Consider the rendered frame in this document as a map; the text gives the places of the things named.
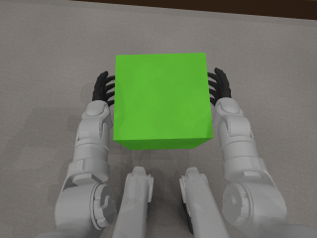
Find robot left hand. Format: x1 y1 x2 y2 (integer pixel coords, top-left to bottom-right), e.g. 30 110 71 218
92 70 116 107

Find robot left upper arm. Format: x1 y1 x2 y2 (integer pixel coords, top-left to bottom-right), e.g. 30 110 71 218
34 182 117 238

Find right robot thigh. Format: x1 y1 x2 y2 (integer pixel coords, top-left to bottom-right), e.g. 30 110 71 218
179 172 230 238

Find robot right hand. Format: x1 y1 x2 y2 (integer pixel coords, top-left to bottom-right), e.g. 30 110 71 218
207 67 232 106

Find robot right forearm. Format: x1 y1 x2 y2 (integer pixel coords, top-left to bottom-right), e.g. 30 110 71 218
212 97 287 211

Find robot left forearm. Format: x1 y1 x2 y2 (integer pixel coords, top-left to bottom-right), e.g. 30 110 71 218
54 100 113 225

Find robot right upper arm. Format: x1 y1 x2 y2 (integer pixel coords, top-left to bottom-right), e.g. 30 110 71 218
222 180 317 238

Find carton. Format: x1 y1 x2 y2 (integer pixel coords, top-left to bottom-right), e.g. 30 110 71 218
113 53 214 151

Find left robot shin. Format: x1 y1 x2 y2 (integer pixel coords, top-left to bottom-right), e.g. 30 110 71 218
124 167 147 187

